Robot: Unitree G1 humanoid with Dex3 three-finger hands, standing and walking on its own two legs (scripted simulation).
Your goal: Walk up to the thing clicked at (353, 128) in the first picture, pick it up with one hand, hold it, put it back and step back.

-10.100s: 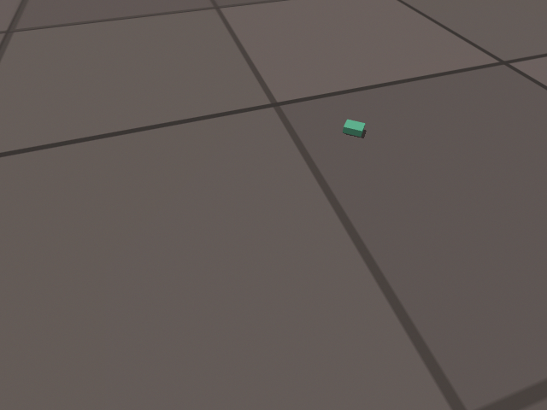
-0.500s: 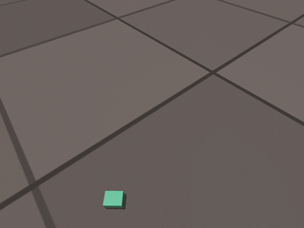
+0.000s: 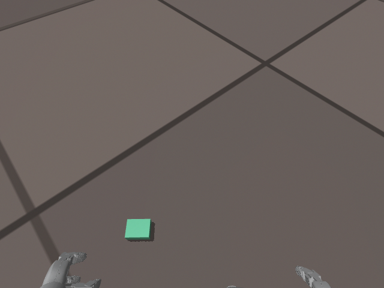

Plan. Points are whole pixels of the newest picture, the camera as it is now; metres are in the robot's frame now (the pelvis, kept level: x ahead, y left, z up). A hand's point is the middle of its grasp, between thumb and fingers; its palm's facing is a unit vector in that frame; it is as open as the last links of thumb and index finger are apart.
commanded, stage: rise first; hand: left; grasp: from above
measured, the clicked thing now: (138, 229) +0.44 +0.25 -0.73
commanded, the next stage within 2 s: none
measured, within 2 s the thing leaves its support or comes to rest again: neither
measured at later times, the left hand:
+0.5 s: hand out of the picture +0.13 +0.26 -0.21, palm faces -0.19 -0.86 -0.48, open 14.3 cm
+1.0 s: hand (102, 265) +0.24 +0.30 -0.41, palm faces -0.47 -0.43 -0.77, open 14.1 cm
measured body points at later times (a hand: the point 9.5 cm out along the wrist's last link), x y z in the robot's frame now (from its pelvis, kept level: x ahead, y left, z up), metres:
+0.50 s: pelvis -0.01 +0.01 -0.07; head +0.10 +0.02 +0.36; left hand +0.14 +0.30 -0.18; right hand +0.18 -0.23 -0.16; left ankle +0.00 +0.13 -0.72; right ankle +0.00 -0.13 -0.72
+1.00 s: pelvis -0.07 +0.00 -0.27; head +0.14 +0.01 +0.13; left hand +0.26 +0.32 -0.37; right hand +0.11 -0.27 -0.41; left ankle +0.00 +0.13 -0.72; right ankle -0.01 -0.13 -0.72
